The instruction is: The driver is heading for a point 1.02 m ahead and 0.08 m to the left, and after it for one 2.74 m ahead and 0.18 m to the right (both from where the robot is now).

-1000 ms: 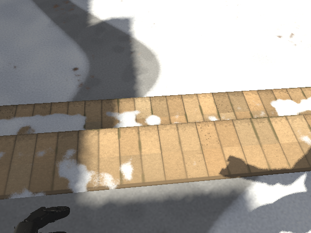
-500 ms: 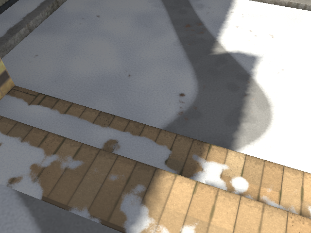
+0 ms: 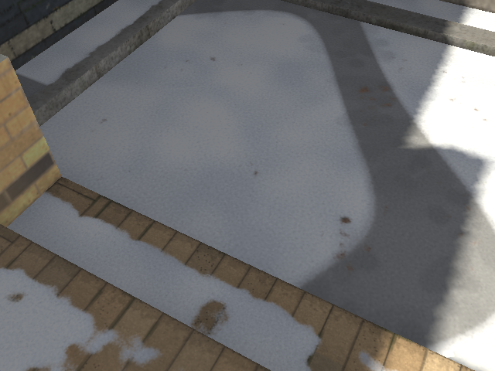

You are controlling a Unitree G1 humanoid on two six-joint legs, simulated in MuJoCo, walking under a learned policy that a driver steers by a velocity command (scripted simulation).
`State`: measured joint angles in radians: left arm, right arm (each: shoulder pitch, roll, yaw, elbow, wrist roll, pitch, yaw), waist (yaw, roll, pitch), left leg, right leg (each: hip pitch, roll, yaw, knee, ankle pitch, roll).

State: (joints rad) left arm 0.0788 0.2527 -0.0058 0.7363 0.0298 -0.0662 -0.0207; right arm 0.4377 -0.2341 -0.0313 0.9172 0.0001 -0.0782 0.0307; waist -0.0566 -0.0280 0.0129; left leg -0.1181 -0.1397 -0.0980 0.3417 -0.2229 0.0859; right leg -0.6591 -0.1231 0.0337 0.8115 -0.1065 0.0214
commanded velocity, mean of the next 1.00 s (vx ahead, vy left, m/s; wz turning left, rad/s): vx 0.50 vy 0.00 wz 0.09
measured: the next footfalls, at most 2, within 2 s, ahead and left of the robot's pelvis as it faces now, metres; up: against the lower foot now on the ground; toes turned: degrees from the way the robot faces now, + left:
right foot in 0.16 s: +0.27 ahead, -0.12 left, +0.00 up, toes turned +1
left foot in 0.72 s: +0.50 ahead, +0.10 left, +0.00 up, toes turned +6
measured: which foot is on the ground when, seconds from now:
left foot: down 0.00-0.18, up 0.20-0.70, down 0.72-1.00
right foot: up 0.00-0.14, down 0.16-0.72, up 0.74-1.00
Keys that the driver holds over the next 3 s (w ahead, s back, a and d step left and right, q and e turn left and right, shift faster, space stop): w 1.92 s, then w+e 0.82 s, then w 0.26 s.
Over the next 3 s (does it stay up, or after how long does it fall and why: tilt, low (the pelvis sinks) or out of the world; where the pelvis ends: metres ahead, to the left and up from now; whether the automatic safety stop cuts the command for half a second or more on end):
stays up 1.62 0.12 -0.31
